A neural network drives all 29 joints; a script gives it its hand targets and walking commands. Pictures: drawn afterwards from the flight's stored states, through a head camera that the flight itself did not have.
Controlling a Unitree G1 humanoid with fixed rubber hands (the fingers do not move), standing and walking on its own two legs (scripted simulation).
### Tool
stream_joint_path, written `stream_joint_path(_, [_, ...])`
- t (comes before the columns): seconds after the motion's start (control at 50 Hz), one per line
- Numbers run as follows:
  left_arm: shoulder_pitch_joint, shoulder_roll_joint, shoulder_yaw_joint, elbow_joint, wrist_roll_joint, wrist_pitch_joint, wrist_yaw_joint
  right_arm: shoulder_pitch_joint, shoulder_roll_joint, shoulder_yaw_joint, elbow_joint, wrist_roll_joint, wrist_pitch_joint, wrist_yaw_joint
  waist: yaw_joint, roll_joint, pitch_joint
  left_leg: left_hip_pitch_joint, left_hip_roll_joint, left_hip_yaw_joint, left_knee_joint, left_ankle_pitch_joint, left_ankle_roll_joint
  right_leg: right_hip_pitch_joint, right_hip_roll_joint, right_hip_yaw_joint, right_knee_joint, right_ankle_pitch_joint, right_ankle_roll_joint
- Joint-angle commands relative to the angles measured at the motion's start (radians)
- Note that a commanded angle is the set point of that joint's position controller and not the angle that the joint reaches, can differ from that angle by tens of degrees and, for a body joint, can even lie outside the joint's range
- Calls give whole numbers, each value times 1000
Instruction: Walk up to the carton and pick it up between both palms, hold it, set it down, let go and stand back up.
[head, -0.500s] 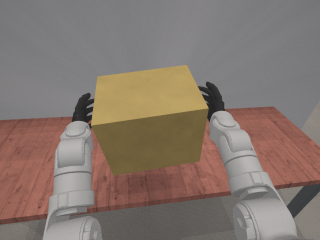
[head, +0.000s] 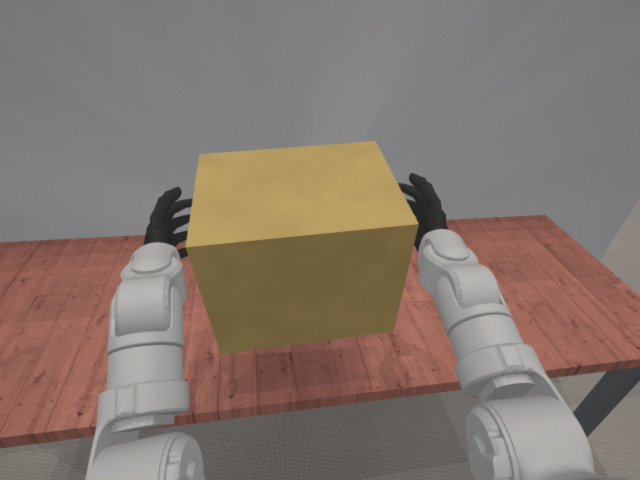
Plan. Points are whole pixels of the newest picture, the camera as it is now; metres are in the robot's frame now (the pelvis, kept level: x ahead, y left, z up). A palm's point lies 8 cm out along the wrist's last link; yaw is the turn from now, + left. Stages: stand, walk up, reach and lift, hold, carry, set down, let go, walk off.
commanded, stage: hold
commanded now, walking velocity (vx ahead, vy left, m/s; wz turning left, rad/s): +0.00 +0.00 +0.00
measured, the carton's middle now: (299, 245) +0.40 +0.03 +0.15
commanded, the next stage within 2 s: none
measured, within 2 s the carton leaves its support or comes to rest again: neither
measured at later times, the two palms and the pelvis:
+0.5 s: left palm (162, 249) +0.35 +0.19 +0.19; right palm (431, 224) +0.37 -0.13 +0.21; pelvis +0.00 +0.00 +0.00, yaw +0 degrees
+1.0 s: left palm (167, 247) +0.36 +0.19 +0.18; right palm (430, 222) +0.38 -0.14 +0.21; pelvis +0.01 +0.00 +0.00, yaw +0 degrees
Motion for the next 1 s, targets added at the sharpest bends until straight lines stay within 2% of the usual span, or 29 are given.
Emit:
stream_joint_path(0.0, [-696,-537,-552,-174,-145,-89,-199,-738,543,261,-316,72,-70,89,-132,67,-322,269,-3,-29,-31,137,-43,11,1,-5,-40,221,39])
stream_joint_path(0.04, [-687,-500,-522,-167,-121,-85,-204,-725,552,289,-308,79,-55,75,-115,68,-301,255,-15,-19,-17,171,-40,41,0,2,-32,284,46])
stream_joint_path(0.1, [-695,-539,-560,-260,-157,-88,-202,-687,563,331,-367,107,-48,60,-132,62,-364,280,-18,-25,-8,217,-49,83,6,-4,-23,342,50])
stream_joint_path(0.14, [-640,-506,-529,-242,-138,-77,-211,-621,550,326,-321,106,-27,48,-138,64,-281,267,-25,-25,-4,227,-53,73,0,2,-25,400,56])
stream_joint_path(0.16, [-648,-514,-537,-242,-138,-70,-216,-627,531,305,-316,105,-18,49,-146,67,-301,280,-16,-28,-8,208,-57,67,11,-6,-27,324,52])
stream_joint_path(0.2, [-688,-499,-528,-351,-125,-74,-209,-574,521,324,-278,133,-14,56,-151,127,-325,322,-14,-21,1,278,-73,78,16,-15,-16,338,38])
stream_joint_path(0.24, [-651,-512,-528,-286,-123,-59,-209,-588,527,326,-280,127,-3,58,-129,102,-270,292,-14,-18,-6,250,-63,62,16,-3,-32,310,44])
stream_joint_path(0.26, [-648,-495,-512,-297,-121,-59,-214,-600,524,324,-304,129,2,53,-128,76,-274,277,-17,-25,-10,240,-64,76,11,-5,-27,329,44])
stream_joint_path(0.28, [-646,-496,-527,-300,-123,-51,-220,-593,506,308,-296,129,-1,55,-140,97,-295,292,-10,-22,-12,231,-66,72,10,-11,-23,324,40])
stream_joint_path(0.34, [-698,-484,-520,-273,-124,-56,-221,-626,533,320,-293,110,8,61,-127,57,-259,281,-14,-18,-24,188,-50,41,9,-5,-33,274,44])
stream_joint_path(0.4, [-710,-505,-513,-248,-124,-52,-214,-646,516,302,-291,131,4,64,-126,96,-276,284,-7,-23,-22,149,-52,16,9,-9,-39,214,40])
stream_joint_path(0.42, [-742,-501,-508,-203,-123,-54,-217,-667,512,270,-252,96,6,66,-134,90,-242,252,-10,-21,-46,69,-49,0,7,-15,-51,145,34])
stream_joint_path(0.46, [-761,-493,-494,-190,-127,-63,-224,-664,520,258,-207,87,8,71,-137,74,-217,256,-5,-20,-54,45,-39,-29,-4,-6,-63,102,35])
stream_joint_path(0.48, [-769,-505,-504,-213,-129,-68,-220,-682,524,249,-227,88,-9,76,-125,83,-245,250,0,-23,-57,24,-42,-25,-1,-10,-58,82,28])
stream_joint_path(0.5, [-787,-506,-488,-154,-115,-64,-216,-710,531,214,-192,67,-8,86,-115,95,-203,230,4,-16,-73,-41,-40,-66,-1,-11,-59,22,25])
stream_joint_path(0.52, [-783,-496,-495,-194,-121,-70,-215,-696,532,232,-222,69,-15,87,-120,82,-241,242,9,-22,-68,-9,-39,-36,-4,-8,-58,62,24])
stream_joint_path(0.54, [-785,-506,-493,-157,-111,-68,-216,-685,515,192,-157,42,-9,93,-129,75,-199,217,8,-20,-81,-66,-40,-54,-6,-19,-59,4,25])
stream_joint_path(0.56, [-802,-501,-484,-158,-129,-73,-212,-736,532,208,-205,52,-25,99,-119,44,-242,239,15,-29,-80,-47,-26,-57,-6,-12,-59,21,29])
stream_joint_path(0.62, [-751,-512,-471,-76,-100,-64,-215,-734,509,180,-172,33,-32,111,-122,85,-194,212,9,-21,-95,-99,-26,-82,-10,-11,-71,-35,30])
stream_joint_path(0.64, [-805,-527,-509,-124,-125,-77,-208,-754,535,191,-187,37,-42,113,-126,88,-205,209,6,-27,-90,-94,-30,-81,-5,-6,-64,-23,26])
stream_joint_path(0.66, [-809,-525,-493,-140,-115,-83,-204,-754,546,191,-196,33,-43,110,-107,76,-225,221,8,-24,-87,-57,-28,-67,-5,-12,-57,5,25])
stream_joint_path(0.7, [-744,-502,-471,-119,-105,-70,-212,-698,538,202,-178,33,-41,105,-124,64,-199,225,2,-17,-79,-22,-27,-41,-13,-7,-64,47,32])
stream_joint_path(0.72, [-776,-526,-495,-167,-113,-81,-207,-744,554,215,-235,39,-56,105,-108,63,-251,245,7,-18,-71,-10,-24,-54,-6,-7,-54,48,34])
stream_joint_path(0.74, [-740,-525,-501,-120,-119,-75,-208,-727,516,208,-200,30,-49,101,-133,76,-218,246,4,-16,-68,9,-30,-58,-5,-15,-59,63,33])
stream_joint_path(0.82, [-708,-541,-574,-263,-156,-86,-191,-697,558,313,-349,99,-70,73,-131,86,-354,293,-12,-31,5,243,-51,37,9,-11,-22,303,39])
stream_joint_path(0.88, [-622,-527,-543,-198,-131,-64,-198,-687,532,308,-351,111,-44,58,-124,68,-297,278,-12,-29,-3,196,-50,56,4,1,-35,315,49])
stream_joint_path(0.9, [-649,-524,-526,-228,-135,-69,-201,-652,534,311,-324,111,-35,57,-135,63,-284,268,-21,-24,-10,171,-42,52,1,-4,-36,302,53])
stream_joint_path(0.96, [-610,-497,-494,-258,-85,-45,-213,-605,528,323,-287,115,-12,54,-115,82,-254,296,-11,-19,-16,233,-53,58,4,-7,-26,336,48])
stream_joint_path(0.98, [-667,-495,-514,-269,-107,-43,-215,-592,506,311,-243,114,0,59,-130,94,-256,291,-7,-28,-21,191,-58,37,11,-13,-32,269,40])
